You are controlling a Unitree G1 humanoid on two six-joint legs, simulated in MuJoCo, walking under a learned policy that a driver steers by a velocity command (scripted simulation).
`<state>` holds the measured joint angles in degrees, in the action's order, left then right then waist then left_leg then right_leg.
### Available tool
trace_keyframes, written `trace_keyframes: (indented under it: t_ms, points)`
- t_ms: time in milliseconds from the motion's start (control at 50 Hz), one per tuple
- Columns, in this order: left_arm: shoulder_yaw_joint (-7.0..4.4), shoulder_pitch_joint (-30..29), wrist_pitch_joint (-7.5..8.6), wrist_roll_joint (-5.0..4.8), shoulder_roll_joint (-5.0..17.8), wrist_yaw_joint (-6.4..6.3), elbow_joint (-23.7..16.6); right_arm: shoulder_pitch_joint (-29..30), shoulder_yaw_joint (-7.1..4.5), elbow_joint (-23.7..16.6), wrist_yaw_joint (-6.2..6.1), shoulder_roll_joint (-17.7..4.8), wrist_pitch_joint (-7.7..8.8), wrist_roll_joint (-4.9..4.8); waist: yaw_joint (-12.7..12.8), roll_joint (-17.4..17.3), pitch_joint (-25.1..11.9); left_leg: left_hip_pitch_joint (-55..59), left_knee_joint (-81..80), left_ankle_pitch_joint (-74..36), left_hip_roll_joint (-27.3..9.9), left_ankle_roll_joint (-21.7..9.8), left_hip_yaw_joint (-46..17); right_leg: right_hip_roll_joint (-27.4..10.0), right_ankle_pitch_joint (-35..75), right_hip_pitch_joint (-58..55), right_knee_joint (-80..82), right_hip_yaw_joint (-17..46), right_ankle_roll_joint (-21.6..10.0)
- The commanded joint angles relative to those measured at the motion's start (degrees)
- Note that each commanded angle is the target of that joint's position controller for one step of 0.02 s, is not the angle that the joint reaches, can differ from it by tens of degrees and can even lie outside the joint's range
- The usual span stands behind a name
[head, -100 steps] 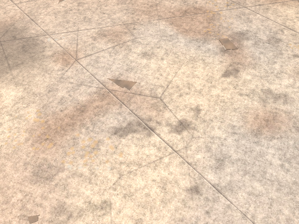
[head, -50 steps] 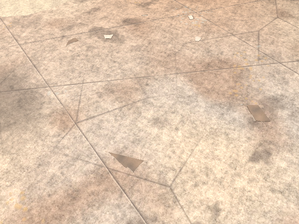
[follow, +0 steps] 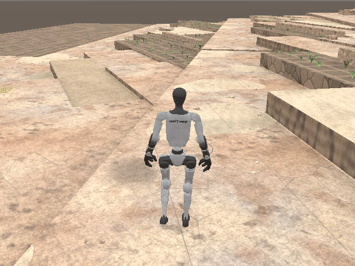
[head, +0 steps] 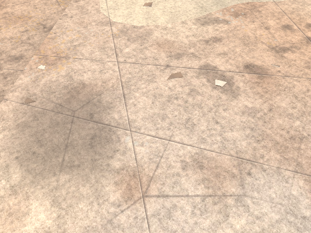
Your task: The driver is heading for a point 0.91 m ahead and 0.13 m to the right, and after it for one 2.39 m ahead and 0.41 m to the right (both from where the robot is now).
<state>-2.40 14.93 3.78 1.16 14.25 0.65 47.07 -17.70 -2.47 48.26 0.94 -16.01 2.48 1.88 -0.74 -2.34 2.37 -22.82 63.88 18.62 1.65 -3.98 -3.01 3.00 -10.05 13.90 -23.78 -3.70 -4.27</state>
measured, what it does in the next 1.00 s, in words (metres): walks ahead: left foot, then right foot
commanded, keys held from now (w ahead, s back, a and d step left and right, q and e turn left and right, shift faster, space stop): w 0.74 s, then w+e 0.26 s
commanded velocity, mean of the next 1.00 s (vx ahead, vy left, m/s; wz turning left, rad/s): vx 0.50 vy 0.00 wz -0.04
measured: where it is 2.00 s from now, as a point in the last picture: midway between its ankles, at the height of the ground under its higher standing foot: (182, 132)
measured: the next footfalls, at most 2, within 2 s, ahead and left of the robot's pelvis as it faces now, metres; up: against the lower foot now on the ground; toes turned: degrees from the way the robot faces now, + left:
left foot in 0.36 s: +0.35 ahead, +0.12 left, +0.00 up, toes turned +3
right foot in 0.92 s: +0.65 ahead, -0.06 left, +0.00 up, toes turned -7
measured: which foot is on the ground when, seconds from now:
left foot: up 0.00-0.34, down 0.36-0.94, up 0.96-1.00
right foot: down 0.00-0.38, up 0.40-0.90, down 0.92-1.00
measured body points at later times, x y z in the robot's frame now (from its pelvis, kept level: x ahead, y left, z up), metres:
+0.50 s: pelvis +0.26 +0.05 +0.00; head +0.28 +0.07 +0.45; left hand +0.29 +0.31 -0.15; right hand +0.37 -0.21 -0.12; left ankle +0.31 +0.12 -0.74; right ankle +0.18 -0.08 -0.66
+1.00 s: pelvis +0.54 +0.01 -0.02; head +0.57 +0.00 +0.43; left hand +0.69 +0.25 -0.14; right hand +0.50 -0.24 -0.16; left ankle +0.38 +0.13 -0.65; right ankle +0.61 -0.05 -0.74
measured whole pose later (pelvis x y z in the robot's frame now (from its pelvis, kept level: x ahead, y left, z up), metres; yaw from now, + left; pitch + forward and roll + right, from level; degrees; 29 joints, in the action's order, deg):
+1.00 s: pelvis +0.54 +0.01 -0.02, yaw -6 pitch +0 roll +0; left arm -3.0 7.9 2.9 1.2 13.7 1.1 50.2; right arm -20.3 -1.9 57.0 -0.2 -12.7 4.4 1.1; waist -1.1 -0.7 3.6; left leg -11.7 62.2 22.6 0.4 -3.0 2.6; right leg 4.2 -10.2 22.2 -32.0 -4.3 -7.0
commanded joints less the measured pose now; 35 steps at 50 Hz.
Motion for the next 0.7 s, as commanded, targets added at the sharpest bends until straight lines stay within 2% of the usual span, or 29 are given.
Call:
trace_keyframes:
  t_ms: [20, 80, 140, 180, 240, 300, 320, 340, 360, 380, 400, 420, 440, 460, 480, 520, 580, 640, 700]
  points:
    - [-1.26, 3.7, 1.85, -0.76, 5.9, 0.15, -0.4, -3.0, -0.52, -2.1, 0.75, -3.2, -0.49, 0.63, -0.7, 6.9, -1.7, -8.1, -1.2, -2.8, -4.0, 1.4, 0.0, -15.0, 11.7, -6.6, 14.1, 15.5, -7.7]
    - [-1.36, 6.2, 1.89, -0.9, 6.3, 0.18, 1.4, 4.7, 0.03, -4.3, 1.12, -2.5, -0.63, 0.59, 0.6, 6.4, 0.7, -13.7, -7.7, -8.4, -6.4, 3.0, 2.3, -14.0, 12.6, -7.7, 17.0, 12.2, -8.0]
    - [-1.26, 8.2, 1.72, -0.98, 6.1, 0.31, 2.9, 11.6, 0.91, -6.2, 1.36, -1.2, -0.34, 0.19, 2.1, 6.4, 1.5, -12.9, -18.3, -14.3, -6.4, 3.8, 4.6, -11.9, 16.1, -8.3, 17.1, 8.4, -6.9]
    - [-1.39, 10.0, 1.74, -0.91, 6.8, 0.24, 4.0, 15.2, 1.35, -7.1, 1.41, -0.7, -0.16, -0.08, 3.1, 6.5, 1.6, -10.8, -24.1, -16.9, -5.7, 3.6, 5.8, -12.0, 18.3, -9.2, 16.5, 7.2, -6.4]
    - [-1.42, 12.0, 1.48, -0.58, 7.3, -0.05, 5.4, 18.5, 1.31, -8.0, 1.12, -1.5, 0.04, -0.25, 3.9, 6.7, 1.9, -9.1, -28.8, -16.6, -4.7, 2.3, 6.3, -14.1, 21.4, -12.8, 14.7, 7.4, -6.1]
    - [-1.61, 11.2, 1.03, -0.24, 8.2, -0.58, 6.2, 17.2, 0.8, -7.9, 0.66, -2.7, 0.45, -0.06, 2.2, 6.8, 1.5, -5.2, -32.2, -11.2, -3.2, -0.1, 6.5, -16.0, 29.8, -16.6, 10.0, 7.6, -5.2]
    - [-1.68, 10.5, 0.86, -0.19, 8.6, -0.72, 6.4, 13.5, 0.38, -6.7, 0.34, -3.3, 0.73, 0.12, 0.4, 6.8, -0.3, -0.1, -34.0, -9.3, -1.6, -1.1, 7.0, -15.6, 36.6, -17.1, 5.2, 6.8, -4.5]
    - [-1.58, 10.0, 0.57, -0.34, 8.5, -0.74, 6.6, 5.9, -0.24, -4.0, -0.09, -4.1, 1.26, 0.51, -3.0, 5.2, -4.3, 9.5, -37.8, -10.5, -0.1, -2.5, 7.8, -13.6, 40.1, -15.7, -4.1, 4.8, -3.5]
    - [-1.06, 9.8, 0.59, -0.57, 7.2, -0.74, 5.7, -4.0, -1.31, -1.1, -0.74, -7.0, 1.87, 1.54, -6.6, 2.4, -10.6, 23.8, -38.2, -8.8, -5.5, -5.0, 1.9, -11.2, 30.9, -7.4, -17.0, 2.9, -2.3]
    - [0.42, 14.3, 0.73, -2.24, 1.3, -0.3, 3.3, -10.4, -3.05, -0.6, -1.34, -13.5, 1.84, 2.62, -6.0, -9.7, -18.9, 41.3, -41.0, -2.3, -23.0, -11.5, -23.4, -3.0, 2.1, 11.9, -38.7, -1.3, 0.6]
    - [-0.9, 13.8, 0.42, -0.87, 5.9, -0.61, 4.3, -9.1, -3.15, -0.2, -0.97, -12.4, 0.98, -0.02, -5.7, -8.7, -19.2, 39.5, -48.2, -0.7, -25.9, -13.9, -36.5, 0.6, -20.2, 20.2, -46.7, 4.4, 0.1]
    - [-1.51, 9.3, 0.17, -0.21, 7.2, -0.58, 3.5, -3.2, -2.39, -0.6, -0.82, -9.4, 0.72, -0.99, -3.2, -3.6, -9.3, 31.7, -48.6, 1.6, -23.0, -12.2, -27.1, -3.4, -15.9, 23.5, -48.4, 6.8, -0.5]
    - [-1.14, 6.6, 0.46, -0.3, 5.9, -0.1, 3.0, 0.9, -1.48, -1.2, -0.55, -5.8, 1.02, -0.98, -1.9, -1.3, -4.4, 24.1, -50.8, -1.4, -20.3, -10.8, -20.5, -5.5, -11.4, 22.5, -45.5, 6.8, -0.5]
    - [-1.03, 5.9, 0.2, -0.33, 4.8, 0.15, 3.2, 2.7, -0.95, -1.0, -0.5, -3.9, 1.41, -0.88, -0.2, -1.5, -1.8, 19.0, -52.9, -4.8, -17.2, -8.6, -15.1, -7.2, -8.9, 20.0, -41.9, 6.4, -0.3]
    - [-0.94, 6.7, -0.53, 0.53, 4.4, 0.41, 3.6, 3.3, -0.59, -0.2, -0.66, -2.8, 1.8, -1.14, 1.4, -2.6, -0.5, 15.2, -54.3, -8.3, -15.0, -7.1, -11.3, -8.2, -7.7, 17.2, -39.5, 6.0, 0.4]
    - [-0.7, 7.4, -1.59, 1.01, 3.2, 1.06, 4.3, 1.6, -0.64, 1.0, -0.68, -3.0, 2.78, -1.14, 2.3, -2.1, -1.3, 13.7, -55.7, -14.8, -13.6, -7.4, -7.8, -8.1, -5.4, 15.1, -38.7, 4.9, 1.5]
    - [-0.76, 1.6, -2.18, 0.98, 3.2, 1.45, 2.6, -1.5, -1.07, 3.1, -0.63, -4.3, 3.36, -1.58, 2.0, -0.9, 0.6, 15.1, -58.1, -17.3, -12.9, -8.1, -4.7, -9.6, -0.1, 20.6, -34.6, 3.8, 3.0]
    - [-0.55, -5.4, -2.16, 0.74, 2.9, 1.47, 0.4, -4.7, -0.84, 4.9, -0.62, -3.6, 3.11, -1.62, 0.5, -0.5, 2.2, 17.6, -58.7, -20.5, -11.8, -7.8, -2.5, -10.0, 5.3, 24.7, -27.5, 2.7, 4.1]
    - [0.11, -11.1, -1.9, 0.44, 1.9, 1.48, -1.3, -7.3, -0.76, 6.4, -0.7, -3.8, 3.08, -1.49, -1.0, -0.7, 2.8, 19.6, -58.1, -24.8, -11.2, -7.2, -0.5, -8.8, 9.4, 23.6, -19.3, 1.1, 4.1]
